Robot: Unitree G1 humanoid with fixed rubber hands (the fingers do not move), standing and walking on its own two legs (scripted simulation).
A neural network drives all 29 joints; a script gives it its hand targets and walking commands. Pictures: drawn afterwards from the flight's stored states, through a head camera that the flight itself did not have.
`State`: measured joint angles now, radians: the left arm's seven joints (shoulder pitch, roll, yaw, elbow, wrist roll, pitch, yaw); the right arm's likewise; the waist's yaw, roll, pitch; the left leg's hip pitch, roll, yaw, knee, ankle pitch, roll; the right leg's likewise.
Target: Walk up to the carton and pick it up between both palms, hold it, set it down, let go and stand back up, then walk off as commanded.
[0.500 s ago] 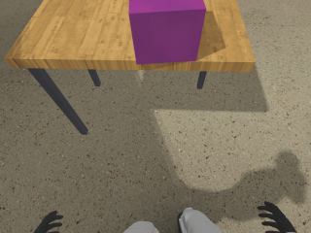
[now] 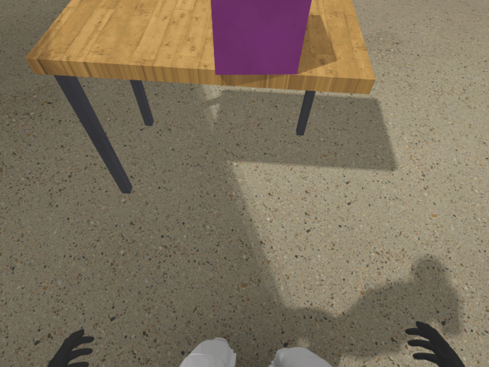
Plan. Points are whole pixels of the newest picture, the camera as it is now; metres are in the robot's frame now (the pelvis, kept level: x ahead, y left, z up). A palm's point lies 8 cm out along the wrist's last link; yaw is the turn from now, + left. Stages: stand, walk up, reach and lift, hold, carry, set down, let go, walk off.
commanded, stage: walk off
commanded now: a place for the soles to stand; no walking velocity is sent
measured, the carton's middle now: (255, 14) +0.92 -0.01 +0.06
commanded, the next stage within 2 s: stand in 0.92 s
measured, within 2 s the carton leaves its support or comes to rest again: neither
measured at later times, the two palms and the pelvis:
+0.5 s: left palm out of the picture +0.01 +0.31 -0.10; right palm out of the picture +0.03 -0.30 -0.06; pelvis -0.08 +0.00 +0.01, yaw +0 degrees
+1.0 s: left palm out of the picture +0.03 +0.30 -0.08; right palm out of the picture +0.06 -0.31 -0.07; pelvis -0.06 -0.01 +0.02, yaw -1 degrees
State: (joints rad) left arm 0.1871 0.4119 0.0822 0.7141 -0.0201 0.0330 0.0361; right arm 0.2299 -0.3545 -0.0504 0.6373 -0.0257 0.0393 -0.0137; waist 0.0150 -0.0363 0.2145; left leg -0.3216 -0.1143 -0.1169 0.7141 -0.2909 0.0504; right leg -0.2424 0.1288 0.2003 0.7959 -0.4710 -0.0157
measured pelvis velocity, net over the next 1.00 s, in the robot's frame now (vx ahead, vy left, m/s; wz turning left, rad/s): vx -0.06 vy -0.01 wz -0.01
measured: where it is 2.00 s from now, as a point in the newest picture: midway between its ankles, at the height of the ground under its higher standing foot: outside the picture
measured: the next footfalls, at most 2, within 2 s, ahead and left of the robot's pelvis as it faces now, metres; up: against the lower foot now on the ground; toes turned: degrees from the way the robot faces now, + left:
right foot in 0.02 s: +0.00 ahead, -0.12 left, +0.00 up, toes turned +13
left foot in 0.28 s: -0.02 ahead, +0.09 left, +0.00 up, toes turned -8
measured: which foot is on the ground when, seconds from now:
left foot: down 0.00-0.04, up 0.06-0.26, down 0.28-1.00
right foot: up 0.00-0.00, down 0.02-1.00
